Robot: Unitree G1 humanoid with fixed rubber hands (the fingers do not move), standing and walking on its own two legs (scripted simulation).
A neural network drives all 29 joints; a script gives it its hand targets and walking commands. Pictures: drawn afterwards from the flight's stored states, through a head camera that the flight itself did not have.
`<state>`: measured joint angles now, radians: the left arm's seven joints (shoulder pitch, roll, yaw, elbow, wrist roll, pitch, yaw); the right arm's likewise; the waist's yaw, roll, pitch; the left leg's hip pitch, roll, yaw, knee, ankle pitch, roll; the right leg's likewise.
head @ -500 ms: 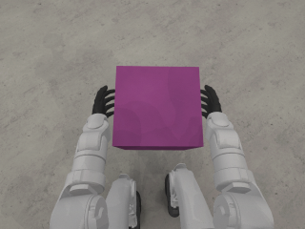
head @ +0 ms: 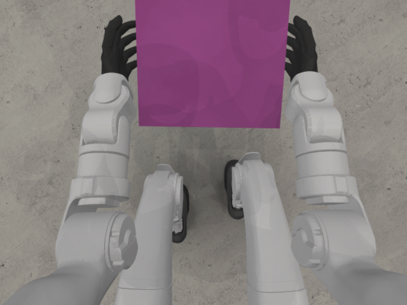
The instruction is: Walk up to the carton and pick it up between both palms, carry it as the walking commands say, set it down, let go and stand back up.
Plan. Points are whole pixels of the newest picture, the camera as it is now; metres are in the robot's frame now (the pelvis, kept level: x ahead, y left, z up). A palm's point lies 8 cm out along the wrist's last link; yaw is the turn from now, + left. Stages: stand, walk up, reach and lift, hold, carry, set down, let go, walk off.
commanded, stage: set down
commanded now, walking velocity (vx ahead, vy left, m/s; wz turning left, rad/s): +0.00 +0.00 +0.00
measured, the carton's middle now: (207, 67) +0.51 -0.02 -0.16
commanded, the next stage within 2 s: none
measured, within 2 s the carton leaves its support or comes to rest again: rests again in 1.86 s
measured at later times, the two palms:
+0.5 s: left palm (129, 67) +0.51 +0.13 -0.16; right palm (288, 61) +0.51 -0.17 -0.16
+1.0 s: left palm (140, 74) +0.53 +0.13 -0.25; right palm (272, 68) +0.53 -0.17 -0.26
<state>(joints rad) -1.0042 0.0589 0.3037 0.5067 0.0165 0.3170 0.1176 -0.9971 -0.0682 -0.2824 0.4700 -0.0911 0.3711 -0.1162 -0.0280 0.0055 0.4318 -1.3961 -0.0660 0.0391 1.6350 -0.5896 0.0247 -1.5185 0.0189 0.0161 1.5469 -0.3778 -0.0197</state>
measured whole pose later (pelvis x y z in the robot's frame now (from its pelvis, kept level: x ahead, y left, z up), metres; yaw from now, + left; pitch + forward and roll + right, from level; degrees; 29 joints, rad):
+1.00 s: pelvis -0.01 -0.01 -0.11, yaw +3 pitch +27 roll +3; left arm -1.29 0.21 0.24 0.59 -0.08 0.41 0.17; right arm -1.35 -0.24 -0.18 0.65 0.05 0.44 -0.16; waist -0.06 0.00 0.53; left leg -1.82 -0.10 0.05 2.00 -0.65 0.00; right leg -1.96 0.03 0.03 1.91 -0.42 -0.02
